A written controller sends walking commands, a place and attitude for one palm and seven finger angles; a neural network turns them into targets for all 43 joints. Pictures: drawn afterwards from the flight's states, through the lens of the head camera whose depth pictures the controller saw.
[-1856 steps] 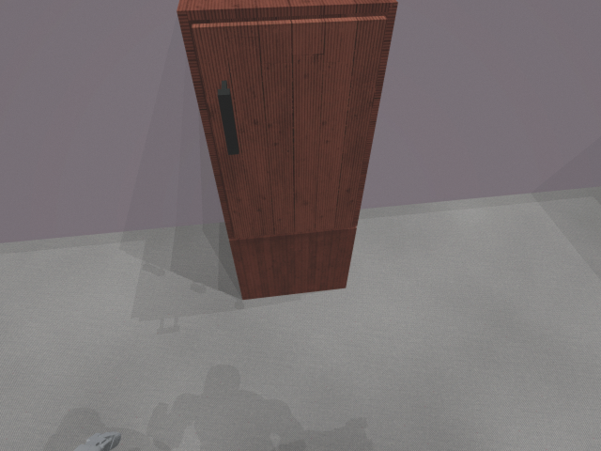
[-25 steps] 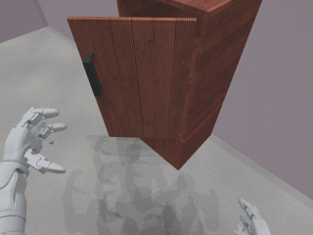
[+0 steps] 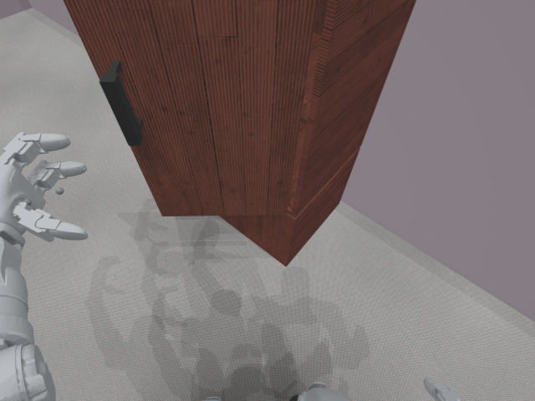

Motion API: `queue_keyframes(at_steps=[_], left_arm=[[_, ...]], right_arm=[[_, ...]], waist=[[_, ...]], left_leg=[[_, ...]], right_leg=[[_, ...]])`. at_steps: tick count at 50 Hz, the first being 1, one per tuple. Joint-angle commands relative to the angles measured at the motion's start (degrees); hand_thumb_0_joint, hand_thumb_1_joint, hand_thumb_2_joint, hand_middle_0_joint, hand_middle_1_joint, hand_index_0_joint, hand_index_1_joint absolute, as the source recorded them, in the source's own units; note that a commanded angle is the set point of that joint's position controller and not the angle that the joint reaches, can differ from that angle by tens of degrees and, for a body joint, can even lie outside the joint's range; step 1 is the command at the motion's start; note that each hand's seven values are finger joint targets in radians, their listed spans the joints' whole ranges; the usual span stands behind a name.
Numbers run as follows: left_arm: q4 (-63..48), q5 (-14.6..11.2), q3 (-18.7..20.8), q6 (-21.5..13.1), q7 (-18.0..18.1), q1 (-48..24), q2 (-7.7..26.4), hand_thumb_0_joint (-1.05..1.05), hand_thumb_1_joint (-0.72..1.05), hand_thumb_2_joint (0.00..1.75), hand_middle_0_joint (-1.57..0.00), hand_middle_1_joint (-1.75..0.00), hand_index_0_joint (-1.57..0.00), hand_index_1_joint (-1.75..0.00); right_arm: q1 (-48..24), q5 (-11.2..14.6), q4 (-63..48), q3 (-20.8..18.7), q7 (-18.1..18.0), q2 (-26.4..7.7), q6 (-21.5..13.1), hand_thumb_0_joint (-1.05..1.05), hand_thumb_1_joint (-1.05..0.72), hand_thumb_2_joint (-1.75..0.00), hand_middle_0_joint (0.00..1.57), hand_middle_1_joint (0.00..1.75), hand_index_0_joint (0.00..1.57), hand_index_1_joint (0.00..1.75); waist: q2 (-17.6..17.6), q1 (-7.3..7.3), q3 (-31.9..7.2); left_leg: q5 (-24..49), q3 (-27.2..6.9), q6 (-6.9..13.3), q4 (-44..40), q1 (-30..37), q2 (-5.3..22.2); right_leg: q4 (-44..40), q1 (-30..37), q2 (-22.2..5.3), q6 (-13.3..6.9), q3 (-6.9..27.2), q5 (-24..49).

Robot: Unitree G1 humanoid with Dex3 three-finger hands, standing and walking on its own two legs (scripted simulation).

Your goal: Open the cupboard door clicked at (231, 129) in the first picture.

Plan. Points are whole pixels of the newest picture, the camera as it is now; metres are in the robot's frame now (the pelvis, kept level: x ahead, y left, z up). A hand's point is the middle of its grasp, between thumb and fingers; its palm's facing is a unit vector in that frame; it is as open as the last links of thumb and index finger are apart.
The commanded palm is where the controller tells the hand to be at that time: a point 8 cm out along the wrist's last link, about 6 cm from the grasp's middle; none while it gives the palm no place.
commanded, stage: move the hooked fingers beside the handle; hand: left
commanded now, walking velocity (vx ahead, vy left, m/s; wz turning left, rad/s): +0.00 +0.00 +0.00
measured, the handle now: (126, 104) +0.58 +0.27 +0.08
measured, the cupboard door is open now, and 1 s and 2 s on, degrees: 41 41 41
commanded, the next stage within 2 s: slide the fingers in behind the handle in 1.82 s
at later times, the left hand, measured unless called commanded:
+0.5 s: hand (64, 154) +0.45 +0.32 +0.09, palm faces +0.04 -1.00 +0.00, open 14.0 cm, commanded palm +0.44 +0.37 +0.09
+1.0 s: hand (75, 121) +0.52 +0.33 +0.09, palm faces +0.05 -1.00 -0.01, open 14.0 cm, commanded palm +0.51 +0.38 +0.08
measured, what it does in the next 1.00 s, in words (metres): stands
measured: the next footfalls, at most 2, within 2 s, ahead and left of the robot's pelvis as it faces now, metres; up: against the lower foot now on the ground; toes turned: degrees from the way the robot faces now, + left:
none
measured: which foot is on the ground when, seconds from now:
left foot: down 0.00-1.00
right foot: down 0.00-1.00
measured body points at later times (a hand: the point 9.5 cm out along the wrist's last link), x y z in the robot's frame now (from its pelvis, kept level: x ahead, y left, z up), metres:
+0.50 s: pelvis +0.01 +0.02 -0.01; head +0.11 +0.04 +0.43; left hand +0.44 +0.38 +0.09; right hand +0.04 -0.25 -0.11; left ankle -0.02 +0.11 -0.71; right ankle +0.05 -0.10 -0.71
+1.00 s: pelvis +0.02 +0.03 -0.02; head +0.16 +0.06 +0.41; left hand +0.51 +0.38 +0.10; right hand +0.00 -0.25 -0.11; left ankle -0.02 +0.11 -0.71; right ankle +0.05 -0.10 -0.71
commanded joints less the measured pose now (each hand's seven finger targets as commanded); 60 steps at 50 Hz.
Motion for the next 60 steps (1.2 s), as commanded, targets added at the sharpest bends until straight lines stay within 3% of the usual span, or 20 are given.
queue_keyframes(at_steps=[1,4,9,11,14,19,20,24,26,29,30,33,37,43,45,50,51,54,58,60], left_arm=[[-7.8,-1.0,3.6,-4.1,-1.1,-21.8,21.2,0.0,-0.5,0.3,-0.3,-1.2,-0.3,-1.2],[-4.6,-0.7,3.3,-4.2,-1.3,-25.2,22.2,0.0,-0.5,0.3,-0.3,-1.2,-0.3,-1.2],[-1.6,1.0,4.5,-5.6,-1.3,-29.8,26.0,0.0,-0.5,0.3,-0.3,-1.2,-0.3,-1.2],[-1.9,1.2,3.6,-6.1,-1.6,-31.1,25.0,0.0,-0.5,0.3,-0.3,-1.2,-0.3,-1.2],[2.3,0.8,4.1,-5.3,-2.1,-30.9,25.5,0.0,-0.5,0.3,-0.3,-1.2,-0.3,-1.2],[1.6,2.4,4.9,-5.5,-1.9,-35.3,28.8,0.0,-0.5,0.3,-0.3,-1.2,-0.3,-1.2],[0.9,2.7,4.3,-5.7,-1.9,-36.8,28.5,0.0,-0.5,0.3,-0.3,-1.2,-0.3,-1.2],[4.1,3.0,2.6,-5.6,-1.7,-39.9,27.1,0.0,-0.5,0.3,-0.3,-1.2,-0.3,-1.2],[4.2,4.0,2.0,-5.3,-1.5,-42.0,27.6,0.0,-0.5,0.3,-0.3,-1.2,-0.3,-1.2],[4.0,4.0,1.8,-5.4,-0.9,-42.6,27.2,0.0,-0.5,0.3,-0.3,-1.2,-0.3,-1.2],[4.5,4.3,2.6,-5.2,-0.7,-42.1,27.9,0.0,-0.5,0.3,-0.3,-1.2,-0.3,-1.2],[7.1,5.2,2.9,-4.4,0.1,-43.5,29.3,0.0,-0.5,0.3,-0.3,-1.2,-0.3,-1.2],[7.7,6.9,5.4,-4.5,0.9,-43.4,33.8,0.0,-0.5,0.3,-0.3,-1.2,-0.3,-1.2],[11.2,7.7,4.6,-4.0,0.0,-47.1,35.4,0.0,-0.5,0.3,-0.3,-1.2,-0.3,-1.2],[10.4,7.8,5.3,-4.1,-0.4,-49.1,37.0,0.0,-0.5,0.3,-0.3,-1.2,-0.3,-1.2],[12.7,8.6,4.9,-3.3,-1.1,-52.9,39.0,0.0,-0.5,0.3,-0.3,-1.2,-0.3,-1.2],[13.2,9.0,5.8,-3.0,-1.1,-51.5,40.3,0.0,-0.5,0.3,-0.3,-1.2,-0.3,-1.2],[12.4,8.5,4.3,-2.9,-1.8,-48.9,37.0,0.0,-0.5,0.3,-0.3,-1.2,-0.3,-1.2],[12.6,8.2,5.6,-1.7,-2.0,-48.8,39.0,0.0,-0.5,0.3,-0.3,-1.2,-0.3,-1.2],[10.2,8.3,7.8,-2.2,-1.7,-48.3,41.5,0.0,-0.5,0.3,-0.3,-1.2,-0.3,-1.2]], right_arm=[[2.7,-0.3,-6.4,-3.5,-0.7,-9.1,-1.6,0.0,-0.9,-0.9,0.2,0.3,0.2,0.3],[3.7,-0.3,-6.3,-3.4,-0.6,-9.4,-0.8,0.0,-0.9,-0.9,0.2,0.3,0.2,0.3],[5.7,-0.8,-6.1,-3.4,-0.5,-9.8,0.9,0.0,-0.9,-0.9,0.2,0.3,0.2,0.3],[6.3,-0.9,-5.9,-3.6,-0.2,-9.6,1.6,0.0,-0.9,-0.9,0.2,0.3,0.2,0.3],[7.3,-1.0,-5.8,-3.4,-0.1,-10.0,2.7,0.0,-0.9,-0.9,0.2,0.3,0.2,0.3],[8.4,-1.3,-6.1,-3.5,0.1,-10.3,4.5,0.0,-0.9,-0.9,0.2,0.3,0.2,0.3],[8.8,-1.4,-5.9,-3.6,0.2,-10.2,4.8,0.0,-0.9,-0.9,0.2,0.3,0.2,0.3],[9.8,-1.5,-5.1,-3.5,0.1,-10.4,6.0,0.0,-0.9,-0.9,0.2,0.3,0.2,0.3],[10.5,-1.7,-4.4,-3.5,0.1,-10.5,6.6,0.0,-0.9,-0.9,0.2,0.3,0.2,0.3],[11.6,-2.0,-4.3,-3.6,0.4,-10.5,7.3,0.0,-0.9,-0.9,0.2,0.3,0.2,0.3],[12.0,-2.1,-4.1,-3.7,0.6,-10.5,7.7,0.0,-0.9,-0.9,0.2,0.3,0.2,0.3],[12.6,-2.1,-3.9,-3.6,0.7,-10.7,8.7,0.0,-0.9,-0.9,0.2,0.3,0.2,0.3],[13.3,-2.5,-4.9,-3.4,1.1,-10.8,9.6,0.0,-0.9,-0.9,0.2,0.3,0.2,0.3],[14.3,-2.5,-4.8,-2.9,1.1,-11.2,10.9,0.0,-0.9,-0.9,0.2,0.3,0.2,0.3],[15.1,-2.6,-4.5,-2.9,1.0,-11.4,11.3,0.0,-0.9,-0.9,0.2,0.3,0.2,0.3],[16.1,-2.6,-4.2,-2.5,0.7,-11.7,12.0,0.0,-0.9,-0.9,0.2,0.3,0.2,0.3],[16.3,-2.7,-4.4,-2.5,0.7,-11.8,12.0,0.0,-0.9,-0.9,0.2,0.3,0.2,0.3],[17.3,-2.9,-4.6,-2.7,1.2,-11.5,12.5,0.0,-0.9,-0.9,0.2,0.3,0.2,0.3],[17.1,-2.8,-5.0,-2.7,1.6,-11.8,12.9,0.0,-0.9,-0.9,0.2,0.3,0.2,0.3],[17.3,-3.0,-5.5,-3.0,1.7,-11.9,12.8,0.0,-0.9,-0.9,0.2,0.3,0.2,0.3]], waist=[[4.8,-0.09,-19.4],[3.4,-0.72,-18.1],[5.8,-1.08,-20.9],[7.8,-1.39,-23.4],[5.1,-1.75,-21.8],[7.7,-2.17,-23.1],[9.2,-2.5,-25.0],[7.8,-4.27,-22.8],[10.8,-4.61,-24.3],[11.1,-4.55,-25.9],[12.1,-4.11,-27.2],[8.5,-5.12,-25.5],[11.1,-4.27,-27.5],[9.3,-6.67,-25.6],[12.3,-6.6,-27.6],[11.1,-8.44,-27.1],[12.2,-7.83,-28.1],[15.4,-7.53,-30.6],[11.5,-7.82,-28.4],[13.9,-6.69,-31.3]], left_leg=[[15.0,-2.2,0.9,-6.1,-1.5,-2.1],[14.2,-2.6,1.0,-5.9,-2.9,-1.9],[16.3,-3.1,1.0,-4.8,-2.1,-1.8],[18.9,-3.1,0.7,-4.3,-0.2,-1.7],[20.1,-3.4,0.7,-3.9,-1.7,-1.4],[22.6,-3.9,0.5,-3.2,-0.7,-1.2],[23.7,-3.9,0.4,-2.9,0.7,-1.1],[24.6,-4.9,0.1,-2.3,1.2,-0.6],[26.2,-5.4,-0.5,-2.0,3.3,-0.4],[32.8,-6.5,-1.6,-1.3,6.4,0.2],[33.5,-6.2,-1.7,-0.9,6.7,0.2],[31.2,-6.1,-0.9,-0.7,3.3,0.2],[32.8,-5.7,-1.0,0.1,2.3,0.0],[28.9,-5.3,0.0,0.8,-1.3,0.0],[32.2,-5.8,-0.5,1.3,1.0,0.2],[29.8,-5.9,0.2,2.4,-1.5,0.2],[30.5,-5.9,0.2,2.6,-1.5,0.1],[37.3,-6.3,-0.7,3.2,2.9,0.6],[32.2,-5.5,0.5,3.5,-1.9,0.4],[35.1,-5.8,0.0,3.4,-0.2,0.4]], right_leg=[[-3.3,17.4,1.0,0.8,6.3,12.0],[-3.1,16.0,1.2,0.6,6.0,10.6],[-1.7,14.2,1.7,0.4,5.5,11.8],[-1.2,13.5,1.8,0.5,5.2,13.7],[-0.8,12.8,2.2,0.4,4.7,14.7],[0.0,10.8,2.4,0.3,4.4,15.2],[0.1,10.3,2.5,0.5,4.4,15.4],[0.0,6.9,2.8,0.4,3.7,14.0],[0.2,4.9,2.7,0.5,3.4,13.1],[0.7,3.5,3.1,0.3,2.7,14.3],[0.8,3.6,3.0,0.5,2.9,14.8],[0.6,4.4,3.0,0.8,3.0,15.4],[1.5,6.2,3.1,0.5,3.4,17.5],[1.2,5.9,3.4,0.9,3.7,17.7],[1.6,5.0,3.5,0.6,3.5,18.4],[1.8,4.1,3.7,0.8,3.5,18.2],[1.9,4.4,3.6,0.8,3.6,18.4],[2.5,2.2,3.9,0.5,2.9,19.7],[2.1,4.1,3.9,1.0,3.4,20.1],[2.8,5.2,4.0,0.6,3.3,21.4]])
